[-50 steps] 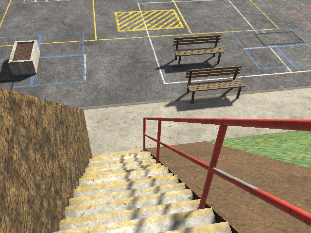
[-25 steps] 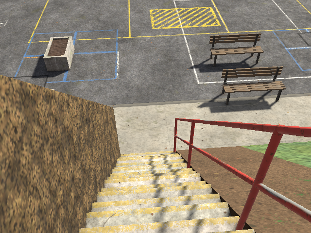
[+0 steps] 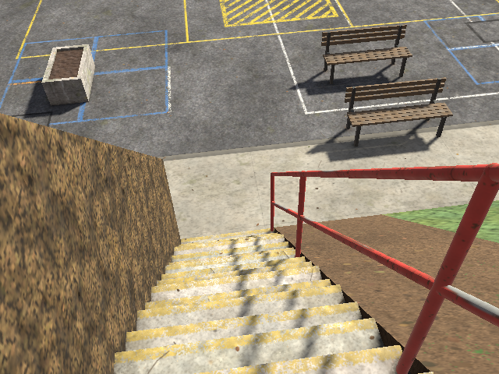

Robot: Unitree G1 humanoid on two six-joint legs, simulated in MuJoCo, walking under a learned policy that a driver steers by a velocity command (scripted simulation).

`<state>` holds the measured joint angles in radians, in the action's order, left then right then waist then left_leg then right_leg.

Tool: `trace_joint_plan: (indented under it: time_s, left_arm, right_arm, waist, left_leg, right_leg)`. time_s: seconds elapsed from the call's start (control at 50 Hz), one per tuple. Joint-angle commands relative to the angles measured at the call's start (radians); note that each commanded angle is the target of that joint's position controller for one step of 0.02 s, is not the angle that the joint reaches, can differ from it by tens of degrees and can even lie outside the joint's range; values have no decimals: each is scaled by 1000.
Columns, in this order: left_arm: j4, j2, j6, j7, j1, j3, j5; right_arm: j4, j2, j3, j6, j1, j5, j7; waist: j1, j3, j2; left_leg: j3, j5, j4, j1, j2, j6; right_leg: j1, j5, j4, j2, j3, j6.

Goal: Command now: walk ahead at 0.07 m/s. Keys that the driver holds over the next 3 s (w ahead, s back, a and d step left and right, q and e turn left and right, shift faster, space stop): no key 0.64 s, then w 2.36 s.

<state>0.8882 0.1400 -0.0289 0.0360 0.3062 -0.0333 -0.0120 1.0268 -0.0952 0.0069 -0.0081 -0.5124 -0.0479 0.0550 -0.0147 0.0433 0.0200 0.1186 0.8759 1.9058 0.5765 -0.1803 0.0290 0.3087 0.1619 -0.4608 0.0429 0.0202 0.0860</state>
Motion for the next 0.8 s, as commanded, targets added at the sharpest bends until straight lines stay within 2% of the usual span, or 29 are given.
trace_joint_plan:
  time_s: [0.02,0.04,0.06,0.08,0.1,0.12,0.14,0.16,0.18,0.22,0.26,0.28,0.3,0.32,0.34,0.36,0.38,0.4,0.42,0.44,0.46,0.5,0.54,0.6,0.64,0.66,0.72,0.74,0.8]
  left_arm:
    - [84,101,11,23,140,27,3]
    - [41,139,16,7,47,16,32]
    - [33,100,27,-27,45,31,45]
    - [19,58,39,-44,62,57,46]
    - [25,36,46,-55,93,73,38]
    - [45,30,47,-62,156,81,30]
    - [63,26,50,-75,240,84,34]
    - [40,6,57,-91,178,100,17]
    - [26,-10,63,-95,164,108,6]
    - [8,-11,69,-92,146,117,4]
    - [12,16,69,-89,156,107,4]
    - [7,18,69,-84,160,99,10]
    - [8,15,85,-84,164,91,-1]
    - [22,27,92,-79,193,79,1]
    - [19,65,68,-68,169,65,31]
    - [9,94,60,-61,61,57,16]
    - [4,79,56,-59,18,55,10]
    - [24,46,51,-58,46,58,0]
    - [53,43,63,-56,130,51,-20]
    - [62,33,64,-54,185,47,-15]
    - [61,55,66,-53,192,39,-13]
    - [29,83,78,-51,136,24,-22]
    - [22,84,102,-55,100,20,-13]
    - [21,59,105,-61,104,29,3]
    - [14,79,93,-64,83,32,-8]
    - [16,85,89,-62,85,34,-11]
    - [3,84,82,-68,57,39,-21]
    - [1,76,72,-70,47,42,-23]
    - [-10,121,40,-71,32,25,-36]
  right_arm:
    - [-130,-63,1,-12,-112,-4,-11]
    - [-132,-55,5,-40,-55,-4,5]
    - [-162,-73,10,-57,102,1,19]
    - [-200,-91,21,-70,204,-8,20]
    - [-214,-62,24,-82,233,-14,19]
    - [-206,-25,19,-82,208,-9,15]
    - [-176,-5,22,-96,161,-19,13]
    - [-215,28,3,-109,179,-5,7]
    - [-239,22,5,-115,218,-10,3]
    - [-271,13,5,-117,254,-10,-1]
    - [-287,-4,3,-104,254,10,-6]
    - [-293,-22,1,-98,256,20,-11]
    - [-293,-30,-2,-97,243,23,-15]
    - [-296,-58,6,-87,264,12,-24]
    - [-229,-69,12,-80,178,34,-34]
    - [-222,-54,6,-80,128,46,-32]
    - [-223,-29,-4,-75,108,65,-33]
    - [-228,2,-16,-67,95,71,-31]
    - [-220,25,-25,-67,61,67,-27]
    - [-198,-21,-15,-67,56,60,-29]
    - [-191,-38,-12,-71,41,51,-33]
    - [-194,-72,-10,-70,67,32,-46]
    - [-193,-96,-7,-54,82,38,-58]
    - [-186,-127,-4,-29,84,37,-56]
    - [-164,-127,-4,-19,30,25,-47]
    - [-154,-123,-7,-19,5,28,-43]
    - [-161,-167,7,-34,1,17,-25]
    - [-156,-168,9,-32,-2,13,-21]
    - [-158,-203,30,-18,-48,11,-19]
  waist:
    - [-99,162,52]
    - [-124,134,-46]
    - [-69,6,-121]
    - [-44,-54,-168]
    - [-36,-84,-88]
    - [-32,-87,-25]
    - [-8,-78,-68]
    - [-38,-84,-25]
    - [-24,-94,-7]
    - [-15,-103,-2]
    - [-10,-123,57]
    - [1,-116,87]
    - [9,-98,130]
    - [37,-136,159]
    - [24,-94,176]
    - [-31,-134,180]
    - [-45,-146,154]
    - [-47,-148,122]
    - [-29,-147,53]
    - [4,-115,-35]
    - [8,-79,-74]
    - [25,-88,-132]
    - [32,-135,-146]
    - [54,-124,-122]
    - [40,-107,-104]
    - [36,-83,-99]
    - [28,-128,-98]
    - [28,-139,-83]
    - [-1,-128,-125]
  left_leg:
    - [180,-158,46,373,164,-52]
    - [190,-334,-100,285,185,-73]
    - [230,-403,-169,365,203,-98]
    - [189,-422,-212,349,193,-97]
    - [117,-434,-234,331,185,-98]
    - [98,-458,-230,338,189,-99]
    - [119,-599,-296,309,153,-92]
    - [85,-697,-529,233,183,-114]
    - [45,-723,-608,193,182,-132]
    - [22,-704,-664,129,187,-159]
    - [16,-690,-782,79,187,-160]
    - [1,-630,-904,-22,207,-151]
    - [-24,-556,-1158,-148,212,-135]
    - [-56,-554,-1243,-218,199,-131]
    - [-76,-784,-984,-437,187,-133]
    - [-40,-776,-1034,-440,223,-108]
    - [-25,-761,-1114,-419,233,-87]
    - [-17,-781,-1198,-434,237,-73]
    - [-41,-704,-1375,-417,208,-55]
    - [-48,-707,-1337,-439,213,-55]
    - [-49,-685,-1346,-456,216,-53]
    - [-22,-610,-1417,-369,229,-26]
    - [15,-486,-1508,-229,232,-15]
    - [34,-578,-1537,-211,236,-13]
    - [41,-715,-1521,-286,228,-9]
    - [42,-680,-1529,-317,224,-6]
    - [73,-438,-1591,-301,220,24]
    - [96,-470,-1588,-301,237,36]
    - [128,-527,-1541,-386,257,95]
  right_leg:
    - [-417,-1076,-76,-522,528,325]
    - [-206,-742,1,-529,661,354]
    - [-111,-610,6,-528,630,325]
    - [-24,-476,-19,-414,497,218]
    - [23,-435,-45,-314,431,139]
    - [16,-485,-67,-263,412,103]
    - [3,-378,-55,-209,373,70]
    - [44,-243,-51,-159,315,53]
    - [52,-191,-16,-138,274,20]
    - [22,-180,21,-130,253,-18]
    - [-44,-273,45,-128,201,-42]
    - [-58,-303,56,-121,204,-39]
    - [-69,-149,111,-106,173,-42]
    - [-29,-33,173,-133,220,-31]
    - [168,5,202,-166,241,16]
    - [236,71,196,-160,217,44]
    - [217,24,180,-143,184,53]
    - [198,-107,141,-132,185,68]
    - [101,-167,122,-103,193,66]
    - [56,-169,80,-90,200,62]
    - [41,-91,48,-74,196,59]
    - [35,125,47,-39,134,39]
    - [-45,187,1,-27,73,1]
    - [-117,83,-21,-43,66,-15]
    - [-124,24,-19,-54,73,-33]
    - [-128,58,-14,-49,59,-42]
    - [-91,170,-36,-12,-3,-64]
    - [-78,145,-53,-16,-9,-64]
    - [22,197,-136,1,-39,-44]
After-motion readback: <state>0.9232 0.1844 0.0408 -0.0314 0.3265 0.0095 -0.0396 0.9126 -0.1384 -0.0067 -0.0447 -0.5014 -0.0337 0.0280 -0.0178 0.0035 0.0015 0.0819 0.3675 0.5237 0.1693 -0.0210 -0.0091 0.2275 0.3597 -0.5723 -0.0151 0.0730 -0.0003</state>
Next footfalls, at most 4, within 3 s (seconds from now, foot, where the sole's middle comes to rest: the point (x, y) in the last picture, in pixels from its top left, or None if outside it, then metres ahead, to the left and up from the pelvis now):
0.40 left None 0.08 0.21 -0.78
1.32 left None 0.29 0.19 -0.97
1.80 right None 0.55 -0.07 -1.21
2.32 left None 0.75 0.20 -1.43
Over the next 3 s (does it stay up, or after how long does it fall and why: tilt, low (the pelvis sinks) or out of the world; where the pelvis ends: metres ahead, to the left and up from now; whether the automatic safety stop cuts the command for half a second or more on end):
stays up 1.03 0.08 -0.93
